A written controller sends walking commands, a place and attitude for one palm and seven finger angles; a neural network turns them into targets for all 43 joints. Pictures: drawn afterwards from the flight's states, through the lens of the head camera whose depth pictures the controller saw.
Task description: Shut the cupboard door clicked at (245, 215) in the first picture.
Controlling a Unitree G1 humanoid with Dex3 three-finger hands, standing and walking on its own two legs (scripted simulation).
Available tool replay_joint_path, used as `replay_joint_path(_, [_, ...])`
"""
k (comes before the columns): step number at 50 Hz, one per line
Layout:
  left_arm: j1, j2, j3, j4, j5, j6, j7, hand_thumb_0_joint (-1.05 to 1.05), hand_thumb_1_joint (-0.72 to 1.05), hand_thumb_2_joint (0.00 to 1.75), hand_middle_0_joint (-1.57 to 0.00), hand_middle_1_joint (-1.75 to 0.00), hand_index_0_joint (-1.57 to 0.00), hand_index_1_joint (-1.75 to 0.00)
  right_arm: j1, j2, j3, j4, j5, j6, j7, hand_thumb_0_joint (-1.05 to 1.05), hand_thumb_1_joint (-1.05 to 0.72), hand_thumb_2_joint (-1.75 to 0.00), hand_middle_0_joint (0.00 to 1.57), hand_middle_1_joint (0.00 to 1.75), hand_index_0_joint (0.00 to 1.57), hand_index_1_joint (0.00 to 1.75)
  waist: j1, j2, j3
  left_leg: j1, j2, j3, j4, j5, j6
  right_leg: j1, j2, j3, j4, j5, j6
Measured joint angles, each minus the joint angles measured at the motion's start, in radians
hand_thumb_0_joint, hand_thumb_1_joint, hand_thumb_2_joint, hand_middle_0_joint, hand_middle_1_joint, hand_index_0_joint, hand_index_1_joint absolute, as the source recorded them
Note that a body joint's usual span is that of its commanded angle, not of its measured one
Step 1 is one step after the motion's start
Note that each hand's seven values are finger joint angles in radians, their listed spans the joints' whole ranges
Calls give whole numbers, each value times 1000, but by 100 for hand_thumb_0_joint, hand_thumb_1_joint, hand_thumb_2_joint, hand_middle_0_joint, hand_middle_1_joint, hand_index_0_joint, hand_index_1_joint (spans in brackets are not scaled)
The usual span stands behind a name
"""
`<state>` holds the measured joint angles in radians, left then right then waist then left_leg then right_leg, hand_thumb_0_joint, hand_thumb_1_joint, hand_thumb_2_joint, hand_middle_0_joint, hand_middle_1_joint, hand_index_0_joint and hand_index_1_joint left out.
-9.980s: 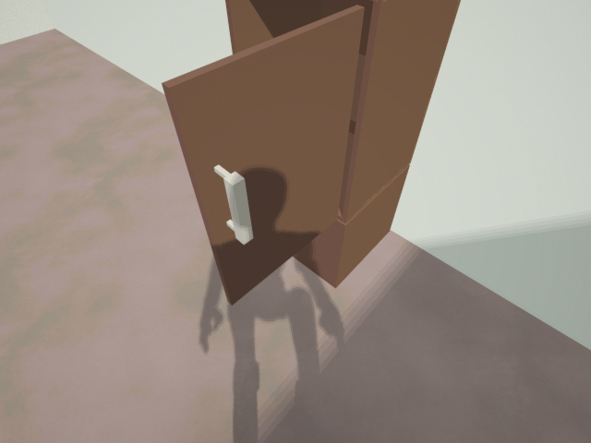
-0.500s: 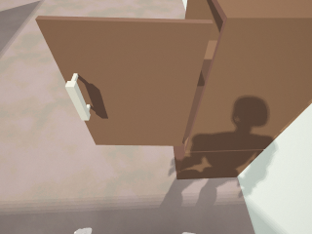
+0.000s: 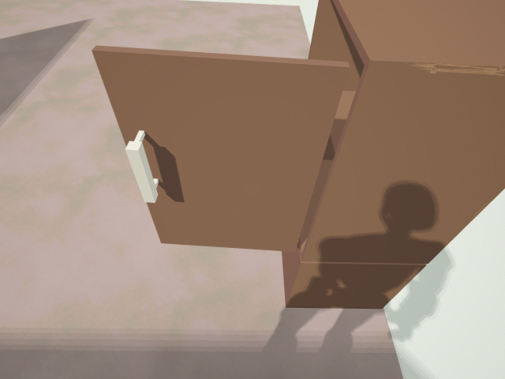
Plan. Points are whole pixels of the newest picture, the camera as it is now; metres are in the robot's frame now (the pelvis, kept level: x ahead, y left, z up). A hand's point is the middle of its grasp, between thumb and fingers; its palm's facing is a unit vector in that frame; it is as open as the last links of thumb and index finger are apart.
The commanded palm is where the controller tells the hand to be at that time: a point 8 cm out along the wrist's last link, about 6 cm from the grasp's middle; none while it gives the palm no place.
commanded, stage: look again from close up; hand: left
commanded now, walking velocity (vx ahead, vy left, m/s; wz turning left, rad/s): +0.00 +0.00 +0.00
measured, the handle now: (146, 167) +0.50 +0.27 +0.01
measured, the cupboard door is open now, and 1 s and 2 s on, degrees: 87 87 87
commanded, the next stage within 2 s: raise the hand and make a fist in 0.56 s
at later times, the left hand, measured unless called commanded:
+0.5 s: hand out of the picture +0.06 +0.19 -0.17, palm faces +0.00 -0.96 -0.26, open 7.3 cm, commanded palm none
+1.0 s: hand (157, 330) +0.19 +0.16 -0.03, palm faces +0.06 -1.00 +0.01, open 6.5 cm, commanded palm +0.13 +0.23 -0.06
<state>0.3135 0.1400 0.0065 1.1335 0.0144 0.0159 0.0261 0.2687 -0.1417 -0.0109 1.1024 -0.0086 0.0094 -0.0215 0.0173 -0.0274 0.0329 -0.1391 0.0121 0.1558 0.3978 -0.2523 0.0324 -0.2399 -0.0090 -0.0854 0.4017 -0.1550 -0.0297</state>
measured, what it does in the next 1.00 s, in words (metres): lowers itself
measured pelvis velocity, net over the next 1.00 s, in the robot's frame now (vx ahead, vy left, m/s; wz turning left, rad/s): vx -0.01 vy -0.03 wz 0.02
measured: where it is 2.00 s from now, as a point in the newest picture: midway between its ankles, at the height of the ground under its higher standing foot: outside the picture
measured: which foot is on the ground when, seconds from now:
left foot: down 0.00-1.00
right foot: down 0.00-1.00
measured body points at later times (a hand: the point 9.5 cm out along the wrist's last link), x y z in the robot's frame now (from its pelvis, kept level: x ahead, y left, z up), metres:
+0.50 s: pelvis +0.03 +0.01 -0.01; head +0.04 -0.02 +0.44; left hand +0.06 +0.24 -0.15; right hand +0.01 -0.18 -0.18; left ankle -0.02 +0.09 -0.74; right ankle +0.04 -0.10 -0.74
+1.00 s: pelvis -0.01 -0.03 -0.05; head +0.02 -0.01 +0.40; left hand +0.18 +0.22 -0.03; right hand +0.20 -0.29 -0.08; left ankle -0.02 +0.10 -0.74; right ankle +0.04 -0.10 -0.74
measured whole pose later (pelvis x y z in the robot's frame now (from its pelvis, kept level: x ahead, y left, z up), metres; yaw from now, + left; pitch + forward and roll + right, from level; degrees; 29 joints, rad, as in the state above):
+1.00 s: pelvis -0.01 -0.03 -0.05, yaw +1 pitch +9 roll +2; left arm 0.33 0.18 0.18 0.26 -0.25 -0.57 -0.29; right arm 0.15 -0.28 -0.07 0.60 0.02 -0.33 0.00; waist -0.01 -0.08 -0.10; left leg -0.59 0.00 0.06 0.88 -0.44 -0.01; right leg -0.69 -0.03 -0.10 0.90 -0.37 -0.07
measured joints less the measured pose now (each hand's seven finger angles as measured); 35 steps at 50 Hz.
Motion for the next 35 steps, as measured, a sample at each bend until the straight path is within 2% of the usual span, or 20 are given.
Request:
replay_joint_path(3, [-11,-13,-11,2,2,-11,8,0,91,90,-20,-30,-20,-30,22,10,7,12,1,-1,1,0,-91,-90,20,30,20,30,-4,4,0,-2,3,-1,6,-6,-1,3,2,-1,-3,-2,3])
replay_joint_path(9, [-10,-22,-31,0,6,-23,9,2,92,90,-20,-30,-21,-30,75,0,14,-32,-6,-27,0,0,-91,-90,20,30,20,30,-31,58,-17,-30,-6,-1,79,-61,14,-33,-14,2,84,-60,12])
replay_joint_path(16, [-38,-8,-26,-9,-3,-32,11,1,91,90,-20,-30,-20,-30,92,9,40,-32,-7,-43,-3,0,-90,-90,20,30,20,30,-32,98,-30,18,-29,9,48,-66,20,-16,-34,16,115,-95,23])
replay_joint_path(25, [-77,-1,-19,-23,-6,-32,16,1,93,90,-20,-30,-20,-30,68,0,46,-8,-9,-47,-5,0,-91,-90,20,30,20,30,-30,93,-8,48,-33,18,10,-56,14,-6,-33,27,116,-103,19])
replay_joint_path(34, [-77,7,-18,-14,-3,-32,21,1,93,90,-20,-30,-20,-30,45,-25,35,8,-4,-37,-5,0,-90,-90,20,30,20,30,-28,70,8,46,-15,10,13,-52,-4,4,-16,15,100,-99,6])
replay_joint_path(35, [-40,9,35,-165,-22,28,7,1,93,90,-20,-30,-21,-30,48,-24,37,-25,-4,-59,-22,0,-90,-90,20,30,20,30,-26,58,29,25,-7,6,57,-62,-9,-6,-14,12,120,-103,4])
